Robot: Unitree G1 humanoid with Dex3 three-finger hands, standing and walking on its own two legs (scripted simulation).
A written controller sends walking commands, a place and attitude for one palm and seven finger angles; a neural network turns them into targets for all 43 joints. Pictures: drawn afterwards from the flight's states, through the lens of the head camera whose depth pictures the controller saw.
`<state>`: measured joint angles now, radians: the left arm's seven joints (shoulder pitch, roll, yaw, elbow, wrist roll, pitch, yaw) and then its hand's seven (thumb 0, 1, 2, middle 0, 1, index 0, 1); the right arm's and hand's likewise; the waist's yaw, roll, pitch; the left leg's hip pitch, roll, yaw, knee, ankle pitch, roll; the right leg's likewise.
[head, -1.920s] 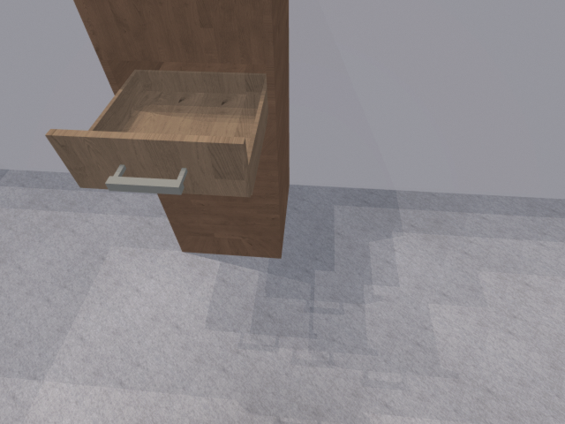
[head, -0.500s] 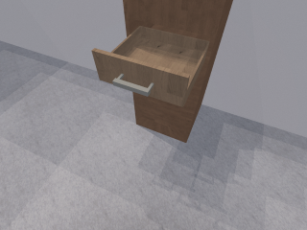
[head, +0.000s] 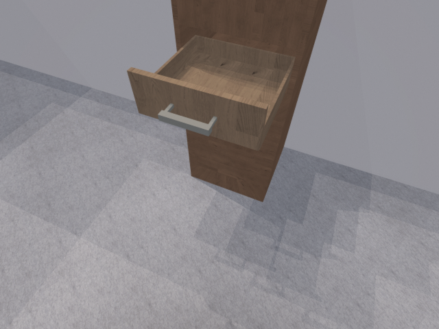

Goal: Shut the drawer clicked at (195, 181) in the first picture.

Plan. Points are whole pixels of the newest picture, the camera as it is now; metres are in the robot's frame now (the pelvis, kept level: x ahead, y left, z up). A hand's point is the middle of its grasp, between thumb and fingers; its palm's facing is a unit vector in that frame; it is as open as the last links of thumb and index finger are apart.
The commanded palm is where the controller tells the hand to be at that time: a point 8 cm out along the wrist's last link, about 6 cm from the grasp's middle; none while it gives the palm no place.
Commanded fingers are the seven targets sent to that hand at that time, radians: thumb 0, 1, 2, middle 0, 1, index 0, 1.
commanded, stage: look at it before walking up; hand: left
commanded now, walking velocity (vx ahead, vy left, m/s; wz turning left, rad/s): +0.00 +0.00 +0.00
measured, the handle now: (188, 118) +0.61 +0.11 +0.00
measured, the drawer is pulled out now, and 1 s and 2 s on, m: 0.30 0.30 0.30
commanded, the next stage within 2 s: turn to face it in 0.02 s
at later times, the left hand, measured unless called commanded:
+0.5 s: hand out of the picture +0.05 +0.19 -0.18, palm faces -0.07 -0.95 -0.29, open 7.4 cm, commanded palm none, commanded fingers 0.00 0.90 0.90 -0.20 -0.30 -0.20 -0.30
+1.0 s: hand out of the picture +0.11 +0.16 -0.19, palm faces -0.22 -0.96 -0.19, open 7.4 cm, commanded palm none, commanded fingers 0.00 0.90 0.90 -0.20 -0.30 -0.20 -0.30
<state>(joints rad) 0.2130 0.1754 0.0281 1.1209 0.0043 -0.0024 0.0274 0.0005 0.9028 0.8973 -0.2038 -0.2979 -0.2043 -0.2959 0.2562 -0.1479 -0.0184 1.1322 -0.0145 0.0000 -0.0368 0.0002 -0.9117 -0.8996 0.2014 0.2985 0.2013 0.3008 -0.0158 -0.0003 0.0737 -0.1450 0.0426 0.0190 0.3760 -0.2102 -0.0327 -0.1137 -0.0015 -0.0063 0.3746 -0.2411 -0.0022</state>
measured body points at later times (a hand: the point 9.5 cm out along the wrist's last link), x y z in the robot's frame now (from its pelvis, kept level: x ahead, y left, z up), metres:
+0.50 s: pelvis -0.02 -0.02 -0.02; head +0.03 -0.05 +0.42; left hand +0.05 +0.24 -0.16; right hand +0.00 -0.27 -0.19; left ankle +0.00 +0.14 -0.74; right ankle -0.03 -0.11 -0.75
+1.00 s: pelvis +0.00 -0.01 -0.01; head +0.05 -0.01 +0.44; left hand +0.12 +0.21 -0.17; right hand +0.02 -0.27 -0.14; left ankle +0.03 +0.12 -0.75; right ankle -0.04 -0.11 -0.73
